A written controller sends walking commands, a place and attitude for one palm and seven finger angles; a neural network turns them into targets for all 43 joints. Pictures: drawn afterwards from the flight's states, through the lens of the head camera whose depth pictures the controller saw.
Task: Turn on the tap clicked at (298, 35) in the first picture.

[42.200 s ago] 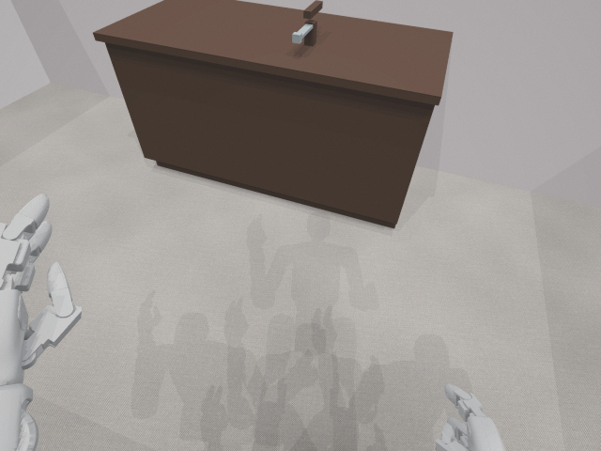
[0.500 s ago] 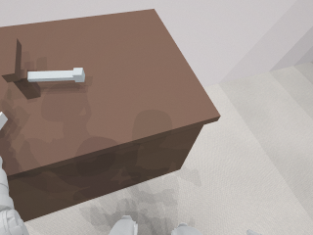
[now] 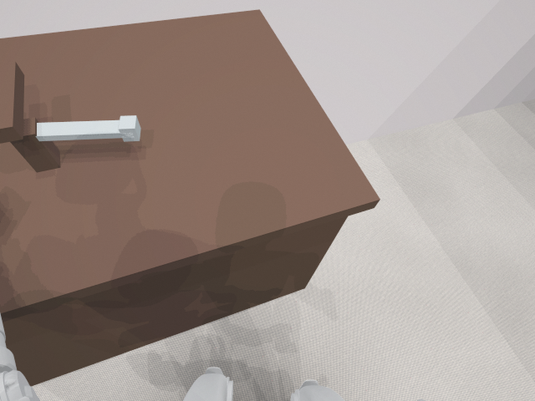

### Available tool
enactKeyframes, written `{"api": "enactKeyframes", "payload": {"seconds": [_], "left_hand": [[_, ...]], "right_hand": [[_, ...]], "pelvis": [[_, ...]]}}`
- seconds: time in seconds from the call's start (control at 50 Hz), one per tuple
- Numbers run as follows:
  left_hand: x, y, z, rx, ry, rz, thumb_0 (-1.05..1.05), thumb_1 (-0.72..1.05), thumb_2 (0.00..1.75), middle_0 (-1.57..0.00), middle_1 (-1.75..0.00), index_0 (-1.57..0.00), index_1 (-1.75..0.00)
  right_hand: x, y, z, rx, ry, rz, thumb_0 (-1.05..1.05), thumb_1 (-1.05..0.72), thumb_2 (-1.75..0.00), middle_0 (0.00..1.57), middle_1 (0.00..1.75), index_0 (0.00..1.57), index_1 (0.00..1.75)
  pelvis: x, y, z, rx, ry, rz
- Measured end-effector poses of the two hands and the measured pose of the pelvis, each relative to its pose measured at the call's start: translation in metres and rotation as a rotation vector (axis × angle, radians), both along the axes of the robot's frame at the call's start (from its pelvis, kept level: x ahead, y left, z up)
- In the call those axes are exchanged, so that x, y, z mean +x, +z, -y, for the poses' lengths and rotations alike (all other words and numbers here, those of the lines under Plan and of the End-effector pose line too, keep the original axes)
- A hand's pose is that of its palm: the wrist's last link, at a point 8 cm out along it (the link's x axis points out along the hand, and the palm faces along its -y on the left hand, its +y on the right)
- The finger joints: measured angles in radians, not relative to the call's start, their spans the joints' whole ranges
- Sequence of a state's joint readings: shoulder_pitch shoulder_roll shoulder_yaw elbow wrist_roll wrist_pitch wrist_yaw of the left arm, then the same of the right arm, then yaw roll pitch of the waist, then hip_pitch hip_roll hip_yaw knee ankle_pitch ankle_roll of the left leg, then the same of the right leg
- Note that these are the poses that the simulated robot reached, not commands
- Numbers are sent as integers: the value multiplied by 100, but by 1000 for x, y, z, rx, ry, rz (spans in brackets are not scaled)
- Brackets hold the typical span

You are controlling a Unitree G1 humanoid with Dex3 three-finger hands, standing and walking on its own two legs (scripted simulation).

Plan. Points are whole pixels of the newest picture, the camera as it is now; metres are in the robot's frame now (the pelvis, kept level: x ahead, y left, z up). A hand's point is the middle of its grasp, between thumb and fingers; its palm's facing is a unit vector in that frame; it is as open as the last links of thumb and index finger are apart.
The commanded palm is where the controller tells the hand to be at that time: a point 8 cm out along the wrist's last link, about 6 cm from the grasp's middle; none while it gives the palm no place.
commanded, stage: push the lever round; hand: left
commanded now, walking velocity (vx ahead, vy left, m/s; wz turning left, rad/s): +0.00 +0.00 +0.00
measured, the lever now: (130, 128) +0.50 +0.24 +0.07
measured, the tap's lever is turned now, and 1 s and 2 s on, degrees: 77 77 77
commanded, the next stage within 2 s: none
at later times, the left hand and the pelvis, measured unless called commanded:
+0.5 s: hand (5, 203) +0.36 +0.37 +0.06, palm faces +0.58 -0.81 -0.10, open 7.8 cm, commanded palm +0.32 +0.39 +0.06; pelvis +0.00 -0.01 +0.00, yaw +0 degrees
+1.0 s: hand (27, 201) +0.37 +0.34 +0.06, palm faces +0.60 -0.80 -0.08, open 7.8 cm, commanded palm +0.32 +0.36 +0.06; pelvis +0.00 -0.01 +0.00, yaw +0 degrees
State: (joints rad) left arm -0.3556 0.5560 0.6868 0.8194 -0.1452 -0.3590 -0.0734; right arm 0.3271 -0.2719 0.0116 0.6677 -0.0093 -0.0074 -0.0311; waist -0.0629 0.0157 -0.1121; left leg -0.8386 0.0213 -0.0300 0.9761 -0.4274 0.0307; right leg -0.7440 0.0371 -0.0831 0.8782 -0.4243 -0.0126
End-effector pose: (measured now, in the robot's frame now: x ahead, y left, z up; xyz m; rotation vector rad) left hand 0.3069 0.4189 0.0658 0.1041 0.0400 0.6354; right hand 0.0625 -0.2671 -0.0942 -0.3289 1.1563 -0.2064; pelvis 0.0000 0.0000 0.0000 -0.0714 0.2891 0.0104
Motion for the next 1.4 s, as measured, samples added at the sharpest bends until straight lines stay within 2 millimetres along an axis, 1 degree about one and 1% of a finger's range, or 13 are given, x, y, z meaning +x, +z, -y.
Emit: {"api": "enactKeyframes", "payload": {"seconds": [0.14, 0.26, 0.38, 0.62, 0.76, 0.92, 1.18, 1.28, 1.4], "left_hand": [[-4, 3, 0, -6, -14, -2, 2, 90, 90, -16, -15, -15, -15], [-4, 2, 6, -16, -19, -1, 2, 90, 90, -16, -15, -15, -15], [2, -1, 14, -22, -20, -3, 2, 90, 90, -16, -15, -15, -15], [8, 2, 25, -18, -17, -2, 2, 90, 90, -16, -15, -15, -15], [9, 2, 31, -12, -16, 6, 2, 90, 90, -16, -15, -15, -15], [10, 3, 43, -17, -19, 18, 2, 90, 90, -16, -15, -15, -15], [13, 0, 64, -25, 58, 32, 2, 90, 90, -16, -15, -15, -15], [17, 3, 73, -20, 71, 39, 2, 90, 90, -16, -15, -15, -15], [21, -1, 80, -32, 108, 24, 2, 90, 90, -16, -15, -15, -15]], "right_hand": [[19, 1, -1, -3, 29, 46, 0, -91, -90, 21, 30, 20, 30], [27, 1, -1, -1, 48, 66, 0, -91, -90, 21, 30, 20, 30], [24, -1, 1, 1, 47, 60, 0, -91, -90, 21, 30, 20, 30], [2, -3, 8, 10, 0, 14, 0, -91, -90, 21, 30, 20, 30], [-4, -4, 12, 9, -14, 2, 0, -91, -90, 21, 30, 20, 30], [2, -3, 11, 15, -17, 23, 0, -91, -90, 20, 30, 20, 30], [20, -3, 2, 36, 15, 62, 0, -91, -90, 20, 30, 20, 30], [22, -4, 0, 47, 17, 66, 0, -91, -90, 20, 30, 20, 30], [20, -5, -1, 52, 18, 57, 0, -91, -90, 20, 30, 20, 30]], "pelvis": [[-1, 0, 1, -1, 9, 7], [-2, 0, 3, 1, 14, 8], [-4, -1, 6, 4, 13, 7], [-2, 1, 11, 10, 2, 10], [-2, 1, 12, 12, -1, 12], [-1, 2, 12, 14, -1, 20], [-2, 3, 12, 18, 7, 30], [-1, 4, 12, 19, 8, 34], [-1, 5, 13, 21, 11, 35]]}}
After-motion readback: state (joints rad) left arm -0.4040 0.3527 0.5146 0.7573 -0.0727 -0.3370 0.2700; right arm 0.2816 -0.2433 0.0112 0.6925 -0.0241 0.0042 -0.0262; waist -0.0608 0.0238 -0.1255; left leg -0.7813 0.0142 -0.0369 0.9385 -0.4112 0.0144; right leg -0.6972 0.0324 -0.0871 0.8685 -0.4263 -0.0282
